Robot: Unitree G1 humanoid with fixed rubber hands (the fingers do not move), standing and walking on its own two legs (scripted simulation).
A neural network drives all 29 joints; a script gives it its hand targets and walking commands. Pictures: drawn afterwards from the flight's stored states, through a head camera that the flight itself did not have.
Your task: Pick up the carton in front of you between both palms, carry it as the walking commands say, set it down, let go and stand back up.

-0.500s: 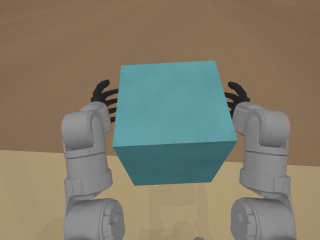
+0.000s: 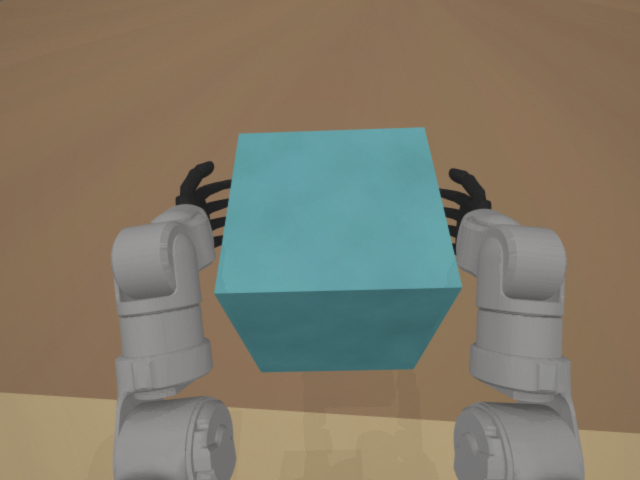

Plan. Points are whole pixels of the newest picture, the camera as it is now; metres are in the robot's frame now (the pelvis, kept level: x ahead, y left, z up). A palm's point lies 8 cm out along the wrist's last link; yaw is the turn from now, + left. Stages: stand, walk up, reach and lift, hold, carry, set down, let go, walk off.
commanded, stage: carry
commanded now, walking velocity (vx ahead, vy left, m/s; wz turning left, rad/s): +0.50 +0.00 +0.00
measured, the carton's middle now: (334, 262) +0.37 -0.02 +0.09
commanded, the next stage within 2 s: none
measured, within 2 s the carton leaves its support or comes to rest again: neither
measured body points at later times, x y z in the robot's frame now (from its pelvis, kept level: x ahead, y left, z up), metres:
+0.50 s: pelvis +0.31 -0.04 +0.06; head +0.33 -0.04 +0.51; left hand +0.66 +0.15 +0.19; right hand +0.70 -0.15 +0.19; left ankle +0.25 +0.08 -0.55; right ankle +0.35 -0.12 -0.66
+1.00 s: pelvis +0.63 +0.02 +0.10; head +0.65 +0.04 +0.55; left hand +1.02 +0.15 +0.25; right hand +0.99 -0.15 +0.24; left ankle +0.60 +0.09 -0.65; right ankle +0.69 -0.13 -0.57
